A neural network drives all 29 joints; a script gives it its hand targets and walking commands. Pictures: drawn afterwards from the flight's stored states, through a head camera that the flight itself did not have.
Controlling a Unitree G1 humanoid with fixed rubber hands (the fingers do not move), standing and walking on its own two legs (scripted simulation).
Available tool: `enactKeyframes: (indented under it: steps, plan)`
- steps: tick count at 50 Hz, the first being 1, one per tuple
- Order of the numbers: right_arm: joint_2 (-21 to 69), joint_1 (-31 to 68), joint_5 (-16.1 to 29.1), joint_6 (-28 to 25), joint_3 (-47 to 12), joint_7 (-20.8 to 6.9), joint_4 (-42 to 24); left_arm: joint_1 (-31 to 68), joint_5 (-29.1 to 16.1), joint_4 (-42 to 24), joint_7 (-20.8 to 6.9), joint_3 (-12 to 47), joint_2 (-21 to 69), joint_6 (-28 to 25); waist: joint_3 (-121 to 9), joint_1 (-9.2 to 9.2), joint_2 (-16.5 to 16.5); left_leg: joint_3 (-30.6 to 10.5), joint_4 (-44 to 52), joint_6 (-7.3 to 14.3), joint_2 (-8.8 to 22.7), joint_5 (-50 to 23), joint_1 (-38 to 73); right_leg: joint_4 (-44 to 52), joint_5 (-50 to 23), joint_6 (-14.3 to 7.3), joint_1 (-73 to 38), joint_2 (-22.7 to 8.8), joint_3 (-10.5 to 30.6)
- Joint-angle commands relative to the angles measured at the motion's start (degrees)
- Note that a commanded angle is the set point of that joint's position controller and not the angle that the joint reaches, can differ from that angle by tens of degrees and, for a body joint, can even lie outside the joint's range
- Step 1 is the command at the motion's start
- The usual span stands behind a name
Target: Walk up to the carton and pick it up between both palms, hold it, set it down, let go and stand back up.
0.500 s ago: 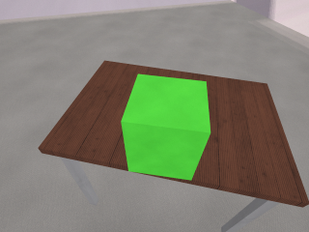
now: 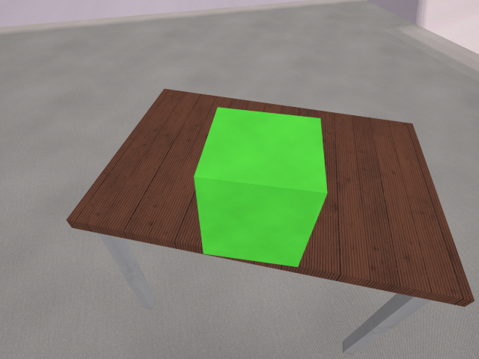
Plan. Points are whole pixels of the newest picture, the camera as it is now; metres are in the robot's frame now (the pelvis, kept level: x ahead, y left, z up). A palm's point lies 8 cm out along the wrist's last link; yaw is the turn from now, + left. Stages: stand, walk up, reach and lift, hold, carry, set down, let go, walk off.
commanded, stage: stand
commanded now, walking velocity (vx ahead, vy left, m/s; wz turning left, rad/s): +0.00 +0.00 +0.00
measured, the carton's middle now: (258, 189) +0.44 -0.02 +0.02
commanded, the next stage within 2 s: none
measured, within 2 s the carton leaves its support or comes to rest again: neither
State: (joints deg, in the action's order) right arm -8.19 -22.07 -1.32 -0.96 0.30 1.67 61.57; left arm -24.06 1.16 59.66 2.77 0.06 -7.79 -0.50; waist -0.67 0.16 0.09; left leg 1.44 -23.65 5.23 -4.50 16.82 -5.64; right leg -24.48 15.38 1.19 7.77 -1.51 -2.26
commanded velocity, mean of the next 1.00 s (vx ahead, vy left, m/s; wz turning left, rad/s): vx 0.00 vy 0.00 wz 0.00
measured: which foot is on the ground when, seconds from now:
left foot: down 0.00-1.00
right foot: down 0.00-1.00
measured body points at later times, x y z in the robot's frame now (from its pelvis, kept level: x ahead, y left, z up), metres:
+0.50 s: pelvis -0.03 +0.01 +0.00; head -0.03 +0.01 +0.45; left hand -0.09 +0.20 -0.16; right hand -0.08 -0.19 -0.16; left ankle -0.04 +0.06 -0.74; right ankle -0.02 -0.13 -0.74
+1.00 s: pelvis -0.02 +0.00 +0.00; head -0.02 +0.01 +0.45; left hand -0.09 +0.20 -0.16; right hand -0.08 -0.19 -0.16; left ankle -0.04 +0.06 -0.74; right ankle -0.02 -0.13 -0.74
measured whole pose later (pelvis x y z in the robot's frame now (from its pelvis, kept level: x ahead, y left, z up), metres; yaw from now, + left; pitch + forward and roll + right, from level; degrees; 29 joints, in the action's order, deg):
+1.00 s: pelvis -0.02 +0.00 +0.00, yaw -1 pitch -1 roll +0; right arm -5.2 -23.4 -0.6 -1.9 -1.4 2.2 65.5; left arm -22.1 0.6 68.8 2.6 1.4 -5.2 -0.6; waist 0.4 -0.3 0.2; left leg 2.5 -22.3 5.5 -4.9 14.2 -7.1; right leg -24.2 13.0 1.5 10.0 -1.9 -1.2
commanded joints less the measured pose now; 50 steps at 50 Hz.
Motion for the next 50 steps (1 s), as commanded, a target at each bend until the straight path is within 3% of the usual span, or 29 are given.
enactKeyframes:
  steps: [1,7,15,50]
  plan:
    - [-4.1,-4.7,0.2,-0.4,0.3,0.3,0.2,-4.6,-0.1,1.8,0.1,-0.5,-3.5,-0.1,8.2,-0.06,-1.0,-9.2,7.0,-0.6,9.5,-10.7,-7.0,3.2,-7.7,-2.2,1.7,-4.3,4.9]
    - [-3.3,-5.5,0.3,-0.5,-0.1,0.3,1.2,-4.6,-0.1,4.4,-0.1,0.0,-2.3,0.0,9.2,-0.14,-0.7,-10.0,8.9,-0.7,9.7,-5.0,-8.9,3.2,-6.9,-2.0,1.9,-4.2,4.8]
    - [-2.5,-6.3,0.5,-0.7,-0.5,0.4,2.2,-4.8,-0.3,6.8,-0.1,0.4,-1.4,0.0,9.0,-0.22,-0.4,-10.1,9.7,-0.9,9.8,-3.4,-9.3,2.9,-6.8,-1.8,2.3,-4.1,4.8]
    - [-0.8,-7.5,0.7,-1.1,-1.2,0.7,4.1,-4.0,-0.6,9.8,0.0,1.0,-0.5,-0.1,8.0,-0.37,-0.3,-8.3,7.9,-1.0,9.7,-10.8,-6.6,2.9,-8.1,-1.8,3.4,-4.4,4.9]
